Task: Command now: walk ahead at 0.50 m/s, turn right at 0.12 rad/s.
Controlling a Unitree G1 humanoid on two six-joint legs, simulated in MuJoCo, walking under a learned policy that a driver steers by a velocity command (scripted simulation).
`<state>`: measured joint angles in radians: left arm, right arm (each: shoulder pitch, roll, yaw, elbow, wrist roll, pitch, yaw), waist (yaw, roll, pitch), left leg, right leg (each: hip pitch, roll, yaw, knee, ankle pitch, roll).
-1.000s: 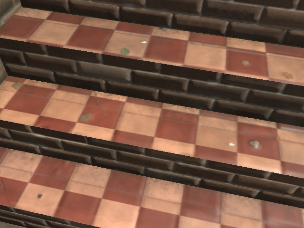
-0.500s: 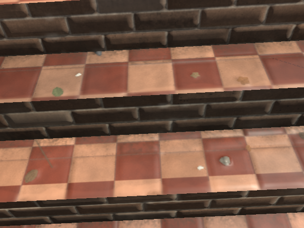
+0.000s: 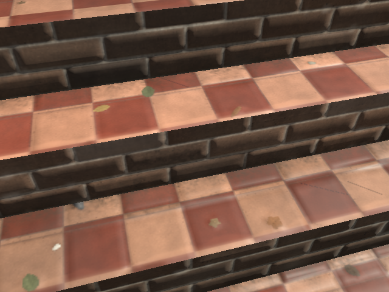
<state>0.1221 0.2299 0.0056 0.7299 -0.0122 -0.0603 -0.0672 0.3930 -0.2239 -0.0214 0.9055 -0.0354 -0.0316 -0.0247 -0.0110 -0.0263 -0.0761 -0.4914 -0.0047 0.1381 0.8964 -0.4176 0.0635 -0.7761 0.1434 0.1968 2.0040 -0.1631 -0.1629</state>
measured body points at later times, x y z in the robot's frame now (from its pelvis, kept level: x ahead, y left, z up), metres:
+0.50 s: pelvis +0.26 -0.07 +0.13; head +0.27 -0.04 +0.58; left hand +0.49 +0.14 +0.07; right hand +0.19 -0.29 +0.00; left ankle +0.08 +0.07 -0.50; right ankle +0.37 -0.18 -0.49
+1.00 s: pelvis +0.46 +0.03 +0.33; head +0.46 +0.02 +0.78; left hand +0.41 +0.28 +0.20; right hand +0.71 -0.10 +0.23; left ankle +0.52 +0.11 -0.29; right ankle +0.39 -0.17 -0.24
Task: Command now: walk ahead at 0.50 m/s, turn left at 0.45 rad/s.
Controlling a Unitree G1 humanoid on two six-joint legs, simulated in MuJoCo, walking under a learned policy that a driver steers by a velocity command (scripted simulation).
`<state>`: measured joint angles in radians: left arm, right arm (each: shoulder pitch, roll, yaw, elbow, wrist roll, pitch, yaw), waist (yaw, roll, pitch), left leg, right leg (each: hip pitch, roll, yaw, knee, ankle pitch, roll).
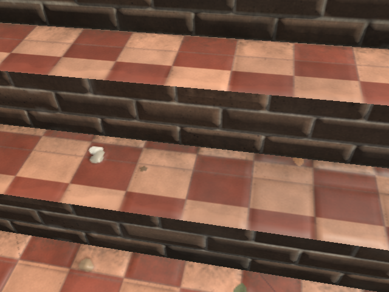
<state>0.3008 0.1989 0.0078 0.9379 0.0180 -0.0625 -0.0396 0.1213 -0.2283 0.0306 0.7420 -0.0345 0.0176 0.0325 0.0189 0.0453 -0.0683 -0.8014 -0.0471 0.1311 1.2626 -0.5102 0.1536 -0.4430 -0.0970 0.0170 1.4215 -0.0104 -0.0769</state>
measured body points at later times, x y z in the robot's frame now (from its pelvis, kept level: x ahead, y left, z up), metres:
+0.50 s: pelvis +0.24 -0.03 +0.18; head +0.23 +0.01 +0.63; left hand +0.49 +0.10 +0.10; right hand +0.13 -0.23 +0.04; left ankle +0.12 +0.04 -0.56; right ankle +0.29 -0.09 -0.43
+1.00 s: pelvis +0.49 -0.04 +0.43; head +0.46 -0.04 +0.88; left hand +0.65 +0.16 +0.30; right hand +0.54 -0.30 +0.31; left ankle +0.57 +0.06 -0.22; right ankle +0.37 -0.13 -0.06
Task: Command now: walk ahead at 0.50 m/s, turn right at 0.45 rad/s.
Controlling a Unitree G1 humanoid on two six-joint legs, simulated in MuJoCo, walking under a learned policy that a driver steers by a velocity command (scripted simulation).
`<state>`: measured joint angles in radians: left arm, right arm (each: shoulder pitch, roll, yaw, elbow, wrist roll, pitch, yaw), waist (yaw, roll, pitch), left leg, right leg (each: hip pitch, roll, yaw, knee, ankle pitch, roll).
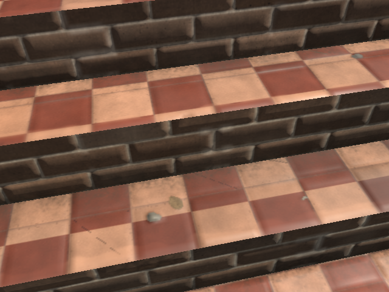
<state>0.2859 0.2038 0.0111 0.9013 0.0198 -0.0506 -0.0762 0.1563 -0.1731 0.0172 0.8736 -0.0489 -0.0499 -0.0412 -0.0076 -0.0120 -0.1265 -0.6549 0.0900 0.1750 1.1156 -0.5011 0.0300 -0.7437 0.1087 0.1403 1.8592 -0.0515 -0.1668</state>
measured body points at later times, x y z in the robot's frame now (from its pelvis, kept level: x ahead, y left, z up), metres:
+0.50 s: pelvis +0.24 -0.14 +0.15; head +0.28 -0.15 +0.60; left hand +0.49 +0.03 +0.08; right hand +0.18 -0.37 +0.00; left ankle +0.09 +0.06 -0.42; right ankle +0.37 -0.26 -0.45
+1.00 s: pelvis +0.36 -0.12 +0.28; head +0.37 -0.12 +0.73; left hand +0.41 +0.16 +0.16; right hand +0.59 -0.27 +0.18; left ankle +0.37 +0.02 -0.26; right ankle +0.37 -0.27 -0.45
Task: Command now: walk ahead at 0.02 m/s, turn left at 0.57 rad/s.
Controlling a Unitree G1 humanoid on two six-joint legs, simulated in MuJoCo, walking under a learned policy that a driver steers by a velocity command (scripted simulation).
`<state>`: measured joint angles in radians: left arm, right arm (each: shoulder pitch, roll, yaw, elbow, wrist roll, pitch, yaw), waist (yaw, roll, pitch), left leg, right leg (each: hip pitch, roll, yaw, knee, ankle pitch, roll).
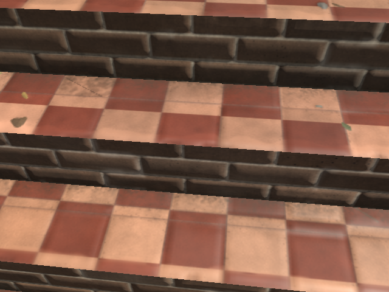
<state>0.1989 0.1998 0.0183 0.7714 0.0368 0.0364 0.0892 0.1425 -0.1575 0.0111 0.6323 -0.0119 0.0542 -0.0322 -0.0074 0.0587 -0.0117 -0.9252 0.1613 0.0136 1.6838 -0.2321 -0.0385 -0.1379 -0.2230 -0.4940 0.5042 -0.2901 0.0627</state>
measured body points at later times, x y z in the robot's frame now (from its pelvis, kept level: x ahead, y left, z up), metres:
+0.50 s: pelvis +0.09 +0.07 +0.01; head +0.10 +0.11 +0.46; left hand +0.23 +0.28 -0.11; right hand +0.25 -0.14 -0.08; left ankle +0.03 +0.16 -0.73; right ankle +0.11 -0.09 -0.42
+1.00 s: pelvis +0.21 +0.08 +0.19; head +0.19 +0.06 +0.64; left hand +0.22 +0.30 +0.05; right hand +0.44 -0.08 +0.15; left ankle +0.28 +0.19 -0.38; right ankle +0.16 -0.06 -0.53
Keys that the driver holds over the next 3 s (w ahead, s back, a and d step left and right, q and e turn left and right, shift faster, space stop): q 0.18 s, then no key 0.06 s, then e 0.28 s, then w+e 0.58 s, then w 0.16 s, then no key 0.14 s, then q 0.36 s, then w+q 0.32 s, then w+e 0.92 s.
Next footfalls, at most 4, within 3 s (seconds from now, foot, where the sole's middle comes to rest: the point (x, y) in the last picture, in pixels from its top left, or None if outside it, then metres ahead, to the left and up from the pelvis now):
0.12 left None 0.07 0.17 -0.77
0.62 right None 0.21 -0.06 -0.56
1.10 left None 0.30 0.22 -0.57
1.44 right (243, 254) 0.46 -0.08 -0.37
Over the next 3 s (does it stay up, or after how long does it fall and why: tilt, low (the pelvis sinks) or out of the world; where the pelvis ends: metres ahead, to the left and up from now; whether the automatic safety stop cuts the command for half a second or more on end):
stays up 1.00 0.33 0.80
